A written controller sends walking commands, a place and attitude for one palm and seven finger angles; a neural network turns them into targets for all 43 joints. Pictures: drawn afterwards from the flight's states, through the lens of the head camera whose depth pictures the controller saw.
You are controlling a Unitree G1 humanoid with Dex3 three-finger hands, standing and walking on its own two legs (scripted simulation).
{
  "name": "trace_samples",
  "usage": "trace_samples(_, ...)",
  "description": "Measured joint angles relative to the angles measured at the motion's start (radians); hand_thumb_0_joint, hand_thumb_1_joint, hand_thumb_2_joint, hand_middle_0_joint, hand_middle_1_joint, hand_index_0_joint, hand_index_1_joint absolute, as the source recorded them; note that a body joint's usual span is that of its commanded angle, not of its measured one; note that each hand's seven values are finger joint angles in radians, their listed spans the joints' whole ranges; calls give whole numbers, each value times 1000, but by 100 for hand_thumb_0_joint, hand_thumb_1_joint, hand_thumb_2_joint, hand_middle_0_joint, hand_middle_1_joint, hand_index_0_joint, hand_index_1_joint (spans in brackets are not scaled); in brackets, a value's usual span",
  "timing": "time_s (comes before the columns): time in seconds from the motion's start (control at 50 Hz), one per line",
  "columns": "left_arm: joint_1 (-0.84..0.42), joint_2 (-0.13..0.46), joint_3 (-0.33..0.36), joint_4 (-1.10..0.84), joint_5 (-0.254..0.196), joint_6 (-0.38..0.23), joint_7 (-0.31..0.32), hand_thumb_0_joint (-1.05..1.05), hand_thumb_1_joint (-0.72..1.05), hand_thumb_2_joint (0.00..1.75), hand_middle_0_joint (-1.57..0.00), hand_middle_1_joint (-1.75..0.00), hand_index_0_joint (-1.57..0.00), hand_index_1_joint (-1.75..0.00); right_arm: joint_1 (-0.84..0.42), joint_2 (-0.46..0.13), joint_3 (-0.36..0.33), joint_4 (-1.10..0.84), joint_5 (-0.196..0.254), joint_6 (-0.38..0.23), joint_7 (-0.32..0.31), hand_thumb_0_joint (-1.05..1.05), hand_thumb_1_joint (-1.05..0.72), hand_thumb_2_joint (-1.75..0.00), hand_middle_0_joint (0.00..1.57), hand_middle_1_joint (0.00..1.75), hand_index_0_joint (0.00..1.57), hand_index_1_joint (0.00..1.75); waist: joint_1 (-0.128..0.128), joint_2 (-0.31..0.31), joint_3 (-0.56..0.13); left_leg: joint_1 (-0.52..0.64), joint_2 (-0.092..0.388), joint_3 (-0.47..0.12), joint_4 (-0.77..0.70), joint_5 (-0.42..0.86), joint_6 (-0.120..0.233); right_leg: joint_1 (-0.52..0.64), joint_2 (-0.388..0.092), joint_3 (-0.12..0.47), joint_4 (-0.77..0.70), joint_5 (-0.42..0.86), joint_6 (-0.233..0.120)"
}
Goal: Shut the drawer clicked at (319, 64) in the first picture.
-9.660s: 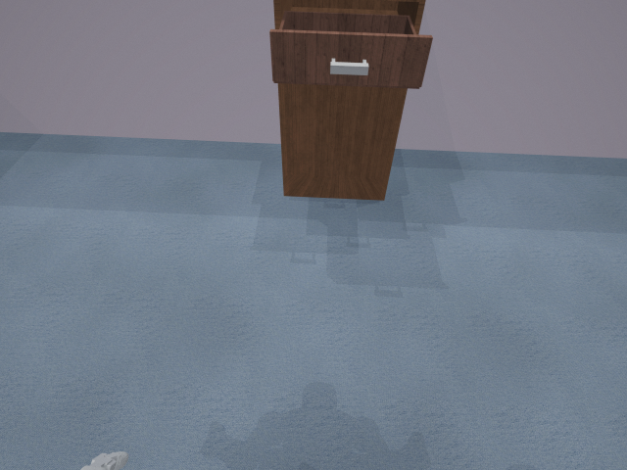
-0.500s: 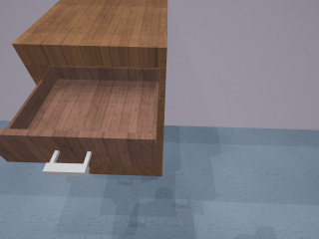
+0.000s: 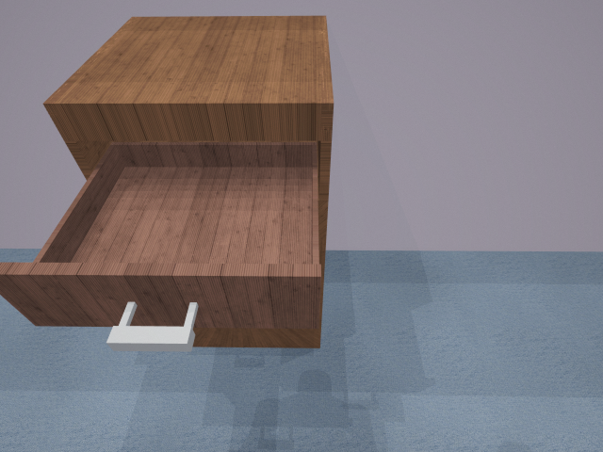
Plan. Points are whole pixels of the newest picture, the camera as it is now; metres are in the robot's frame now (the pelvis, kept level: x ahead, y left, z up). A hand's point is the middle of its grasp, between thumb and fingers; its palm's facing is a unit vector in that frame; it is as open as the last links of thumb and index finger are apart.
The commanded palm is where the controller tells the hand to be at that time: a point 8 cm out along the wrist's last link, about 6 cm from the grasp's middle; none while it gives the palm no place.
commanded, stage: look again from close up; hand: left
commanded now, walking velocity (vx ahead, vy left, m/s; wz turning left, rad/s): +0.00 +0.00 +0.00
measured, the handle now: (157, 323) +0.28 +0.22 +0.02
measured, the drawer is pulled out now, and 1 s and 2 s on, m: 0.30 0.30 0.30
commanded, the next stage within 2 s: raise the hand and make a fist in 0.08 s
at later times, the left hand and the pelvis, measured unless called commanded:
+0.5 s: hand (186, 450) +0.14 +0.16 -0.03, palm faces +0.14 -0.99 +0.03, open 6.7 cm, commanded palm +0.08 +0.22 -0.03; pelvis -0.02 -0.01 -0.03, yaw +1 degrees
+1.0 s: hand (152, 432) +0.14 +0.18 +0.03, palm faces +0.14 -0.98 -0.10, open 3.9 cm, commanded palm +0.08 +0.23 +0.04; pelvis -0.02 -0.04 -0.05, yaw +3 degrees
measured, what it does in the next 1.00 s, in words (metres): stands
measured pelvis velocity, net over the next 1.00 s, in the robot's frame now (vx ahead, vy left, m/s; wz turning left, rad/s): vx -0.02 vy -0.04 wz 0.05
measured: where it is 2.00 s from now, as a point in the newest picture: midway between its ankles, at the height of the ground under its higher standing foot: outside the picture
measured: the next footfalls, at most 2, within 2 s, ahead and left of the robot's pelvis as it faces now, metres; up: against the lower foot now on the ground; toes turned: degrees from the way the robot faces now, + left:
none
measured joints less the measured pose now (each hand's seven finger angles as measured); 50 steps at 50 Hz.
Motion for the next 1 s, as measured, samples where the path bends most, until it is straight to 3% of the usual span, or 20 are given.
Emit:
trace_samples(0.2,-11,1,-3,2,3,8,5,0,92,89,-20,-30,-20,-30,-17,-1,3,8,5,4,5,1,-91,-90,20,30,20,30,1,-8,24,-1,-6,6,-12,6,9,-1,-6,6,-14,8,11)
trace_samples(0.22,38,1,16,-152,-34,72,7,1,92,89,-20,-30,-20,-30,-5,-4,4,-29,15,0,1,1,-91,-90,20,30,20,30,-3,-12,26,-15,-5,3,2,1,8,-9,-5,2,-9,8,11)
trace_samples(0.24,98,7,33,-343,-59,94,13,1,93,89,-20,-30,-20,-30,18,-8,6,-68,23,-40,-13,2,-92,-90,20,30,20,30,4,-22,26,-19,-8,3,5,0,8,-19,-8,3,3,4,9)
trace_samples(0.28,176,27,28,-632,-91,42,57,2,93,89,-21,-31,-21,-31,48,-24,1,-114,36,-142,-32,2,-92,-90,20,30,20,30,12,-34,-1,-33,-18,1,7,1,5,-42,-20,2,31,-12,6)
trace_samples(0.34,181,21,20,-910,-129,-15,74,2,93,89,-24,-34,-24,-34,38,-67,-20,-200,41,-229,-30,2,-92,-90,20,30,20,30,-13,-16,-41,-76,-26,-22,51,-11,7,-69,-31,-21,65,-31,10)
trace_samples(0.4,163,-14,48,-999,-162,-117,27,1,93,89,-27,-38,-25,-38,-27,-93,-46,-297,33,-258,-10,2,-92,-90,20,30,20,30,-33,-1,-91,-161,-14,-23,130,-39,5,-147,-24,-22,125,-47,5)
trace_samples(0.44,197,-33,78,-965,-189,-222,-53,0,92,89,-30,-41,-25,-42,-80,-88,-59,-365,30,-257,12,2,-91,-90,20,30,20,30,-37,-21,-115,-239,-3,-13,202,-66,-2,-232,-16,-12,200,-72,-2)
trace_samples(0.52,325,-17,70,-1006,-185,-424,-196,0,91,89,-37,-49,-32,-49,-138,-86,-83,-495,20,-260,42,2,-91,-90,20,30,19,30,1,-81,-120,-388,21,-24,363,-127,-19,-376,-1,-21,352,-130,-23)
trace_samples(0.58,407,26,79,-1105,-169,-534,-217,1,91,89,-43,-55,-40,-55,-164,-104,-93,-549,12,-264,46,1,-91,-90,20,30,19,30,40,-83,-127,-485,34,-59,478,-169,-30,-451,6,-54,443,-171,-38)
trace_samples(0.64,407,48,121,-1183,-205,-600,-223,1,90,89,-49,-61,-47,-62,-199,-113,-82,-568,19,-260,40,1,-90,-90,20,30,19,30,60,-49,-126,-558,37,-101,569,-197,-42,-499,5,-94,511,-201,-51)
trace_samples(0.68,366,46,144,-1211,-242,-601,-246,1,90,89,-53,-66,-52,-66,-214,-107,-61,-572,28,-256,31,1,-90,-90,20,30,19,30,66,-23,-122,-590,36,-122,605,-204,-47,-520,4,-113,539,-211,-57)
trace_samples(0.72,310,42,146,-1220,-272,-561,-290,1,90,90,-57,-70,-56,-70,-213,-90,-34,-574,40,-251,18,1,-90,-90,20,30,20,30,68,-4,-119,-605,37,-132,617,-204,-49,-530,5,-123,548,-213,-59)
trace_samples(0.8,221,68,118,-1205,-273,-389,-377,1,90,90,-65,-78,-64,-79,-167,-45,18,-568,61,-231,-9,1,-90,-90,20,30,20,30,52,15,-113,-581,40,-130,581,-188,-48,-510,11,-121,516,-198,-63)
trace_samples(0.88,237,95,137,-1224,-279,-247,-372,1,90,89,-73,-87,-73,-88,-92,-12,27,-545,66,-201,-28,2,-90,-90,21,30,20,30,15,16,-123,-510,45,-106,506,-169,-51,-457,18,-98,457,-179,-60)
trace_samples(0.94,281,85,190,-1247,-307,-234,-318,1,90,89,-79,-94,-79,-94,-47,-16,7,-517,69,-192,-37,2,-90,-90,21,30,20,30,-2,14,-123,-455,47,-92,458,-161,-53,-411,22,-84,416,-170,-57)
trace_samples(1.0,327,80,241,-1266,-312,-269,-284,1,90,89,-85,-100,-85,-100,-19,-38,-20,-489,71,-195,-39,2,-90,-90,21,30,20,30,-2,7,-121,-425,46,-83,428,-156,-51,-384,22,-76,389,-163,-53)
